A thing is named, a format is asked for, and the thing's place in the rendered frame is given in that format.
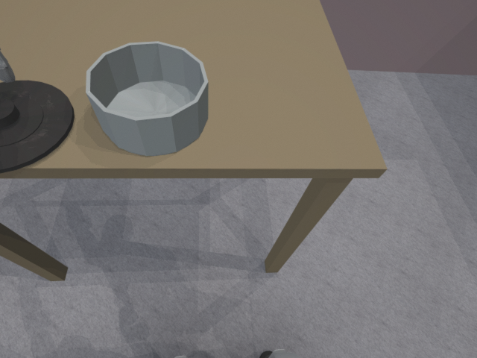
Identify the table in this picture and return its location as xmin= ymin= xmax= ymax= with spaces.
xmin=0 ymin=0 xmax=387 ymax=281

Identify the pot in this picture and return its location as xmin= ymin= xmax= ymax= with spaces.
xmin=86 ymin=41 xmax=208 ymax=156

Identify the lid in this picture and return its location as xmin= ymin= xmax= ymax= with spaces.
xmin=0 ymin=81 xmax=75 ymax=173

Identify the knob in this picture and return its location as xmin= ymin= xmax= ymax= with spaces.
xmin=0 ymin=99 xmax=19 ymax=128

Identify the left robot hand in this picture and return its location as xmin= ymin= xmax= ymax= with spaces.
xmin=0 ymin=49 xmax=15 ymax=83

